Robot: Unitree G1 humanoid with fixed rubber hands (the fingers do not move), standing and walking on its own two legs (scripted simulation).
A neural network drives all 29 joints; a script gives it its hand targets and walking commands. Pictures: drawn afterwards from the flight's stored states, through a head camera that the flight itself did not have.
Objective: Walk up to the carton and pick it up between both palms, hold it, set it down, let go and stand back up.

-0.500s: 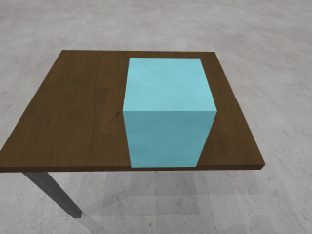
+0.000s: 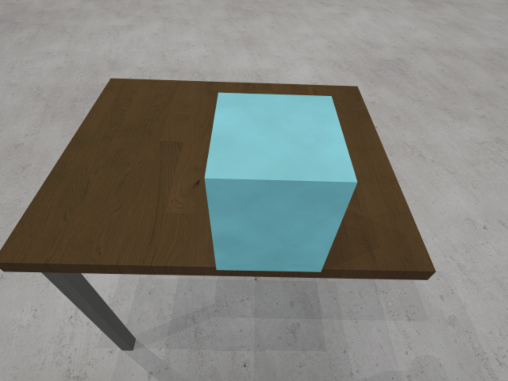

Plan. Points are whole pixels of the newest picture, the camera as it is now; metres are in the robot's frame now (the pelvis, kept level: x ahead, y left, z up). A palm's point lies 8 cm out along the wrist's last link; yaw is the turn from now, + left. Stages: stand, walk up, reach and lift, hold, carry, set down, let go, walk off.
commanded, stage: walk up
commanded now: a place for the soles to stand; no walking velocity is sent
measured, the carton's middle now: (271, 186) +0.44 -0.01 +0.06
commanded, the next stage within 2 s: reach and lift in 1.22 s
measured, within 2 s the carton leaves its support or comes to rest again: neither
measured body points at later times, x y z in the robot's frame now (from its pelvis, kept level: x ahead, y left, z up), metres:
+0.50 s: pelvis -0.02 +0.00 -0.01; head +0.00 +0.02 +0.44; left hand +0.00 +0.27 -0.16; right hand +0.03 -0.25 -0.14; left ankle +0.00 +0.13 -0.74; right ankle +0.00 -0.10 -0.74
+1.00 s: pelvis -0.01 +0.00 -0.01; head +0.01 +0.02 +0.44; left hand -0.02 +0.27 -0.16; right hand +0.08 -0.24 -0.14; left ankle -0.01 +0.13 -0.74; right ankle +0.00 -0.10 -0.74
